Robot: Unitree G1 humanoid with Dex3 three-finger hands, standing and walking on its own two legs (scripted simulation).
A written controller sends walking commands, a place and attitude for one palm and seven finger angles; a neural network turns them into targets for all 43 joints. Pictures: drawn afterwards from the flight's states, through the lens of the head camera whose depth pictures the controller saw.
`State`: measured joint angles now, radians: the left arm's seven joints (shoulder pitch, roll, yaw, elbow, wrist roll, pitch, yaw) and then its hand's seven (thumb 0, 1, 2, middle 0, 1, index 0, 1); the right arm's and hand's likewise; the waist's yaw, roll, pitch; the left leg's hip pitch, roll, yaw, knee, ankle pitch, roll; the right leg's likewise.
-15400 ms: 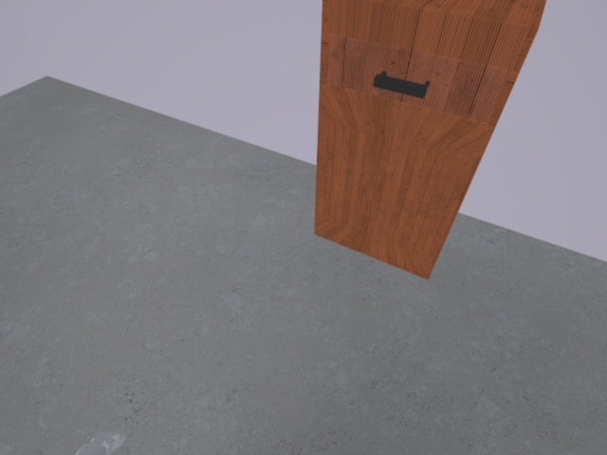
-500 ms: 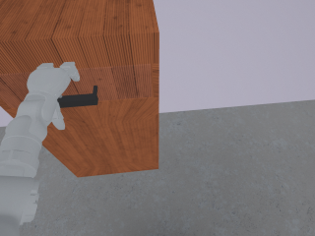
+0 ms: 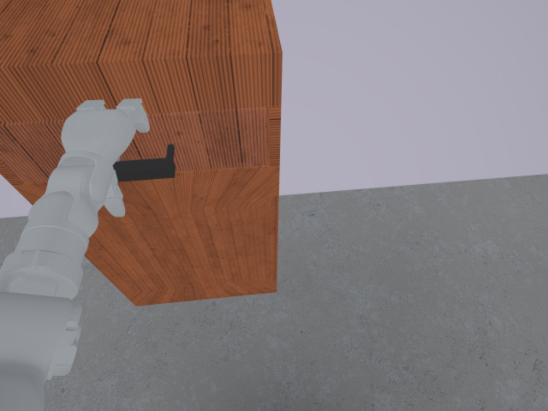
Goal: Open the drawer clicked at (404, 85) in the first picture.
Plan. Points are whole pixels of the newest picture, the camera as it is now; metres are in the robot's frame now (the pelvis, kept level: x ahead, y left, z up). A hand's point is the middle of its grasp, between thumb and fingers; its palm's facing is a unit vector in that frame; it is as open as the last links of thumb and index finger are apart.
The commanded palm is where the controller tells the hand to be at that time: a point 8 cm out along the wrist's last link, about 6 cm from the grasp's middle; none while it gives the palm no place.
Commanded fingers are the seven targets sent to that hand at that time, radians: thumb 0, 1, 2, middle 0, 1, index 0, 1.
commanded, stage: move the hooked fingers above the handle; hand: left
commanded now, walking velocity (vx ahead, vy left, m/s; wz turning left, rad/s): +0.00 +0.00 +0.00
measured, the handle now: (134, 161) +0.52 +0.25 +0.03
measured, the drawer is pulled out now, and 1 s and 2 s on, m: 0.00 0.00 0.00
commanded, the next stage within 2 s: lower the fingers behind the handle in 0.56 s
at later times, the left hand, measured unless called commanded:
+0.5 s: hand (104, 159) +0.46 +0.26 +0.10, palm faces +0.00 -0.01 -1.00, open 13.8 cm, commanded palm +0.44 +0.27 +0.15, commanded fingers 0.00 -0.50 0.30 -0.30 -1.20 -0.30 -1.20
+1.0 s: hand (111, 169) +0.47 +0.26 +0.07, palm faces -0.02 +0.00 -1.00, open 13.8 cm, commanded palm +0.45 +0.26 +0.13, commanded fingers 0.00 -0.50 0.30 -0.30 -1.20 -0.30 -1.20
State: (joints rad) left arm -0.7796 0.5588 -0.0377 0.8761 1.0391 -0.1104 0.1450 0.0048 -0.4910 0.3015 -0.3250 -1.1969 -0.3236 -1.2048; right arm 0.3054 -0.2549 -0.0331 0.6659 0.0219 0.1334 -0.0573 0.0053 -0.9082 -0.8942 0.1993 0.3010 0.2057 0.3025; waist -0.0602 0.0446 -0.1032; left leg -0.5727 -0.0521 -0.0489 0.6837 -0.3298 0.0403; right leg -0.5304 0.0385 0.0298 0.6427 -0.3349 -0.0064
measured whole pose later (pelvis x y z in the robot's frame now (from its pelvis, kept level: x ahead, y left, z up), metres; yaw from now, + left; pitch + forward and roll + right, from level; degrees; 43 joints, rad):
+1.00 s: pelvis +0.01 +0.00 +0.00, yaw -1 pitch +15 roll -1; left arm -0.73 0.58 0.03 0.92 1.06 -0.08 0.20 0.01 -0.49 0.30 -0.32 -1.20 -0.32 -1.20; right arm 0.32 -0.25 -0.04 0.66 0.01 0.14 -0.04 0.00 -0.91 -0.89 0.20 0.30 0.21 0.30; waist -0.06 0.05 -0.13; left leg -0.63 -0.04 -0.03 0.71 -0.35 0.04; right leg -0.59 0.05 0.05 0.67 -0.35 -0.01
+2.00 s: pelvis -0.01 +0.00 -0.02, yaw -2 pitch +20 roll -2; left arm -0.74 0.58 0.04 1.02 1.09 -0.11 0.31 0.00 -0.49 0.30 -0.33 -1.20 -0.32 -1.20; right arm 0.35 -0.26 -0.05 0.70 0.00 0.13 -0.04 0.00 -0.91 -0.89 0.20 0.30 0.21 0.30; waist -0.09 0.05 -0.16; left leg -0.80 -0.02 -0.03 0.86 -0.39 0.04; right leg -0.76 0.07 0.03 0.79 -0.38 -0.01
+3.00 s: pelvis +0.00 +0.00 -0.02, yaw -2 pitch +19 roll -2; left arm -0.71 0.56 0.03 0.99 1.08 -0.08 0.29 0.00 0.67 0.80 -0.37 -1.33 -0.41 -1.34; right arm 0.34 -0.26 -0.05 0.69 0.00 0.13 -0.04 0.00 -0.91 -0.89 0.20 0.30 0.21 0.30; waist -0.08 0.05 -0.16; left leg -0.76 -0.02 -0.03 0.83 -0.40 0.04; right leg -0.71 0.07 0.04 0.76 -0.38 -0.01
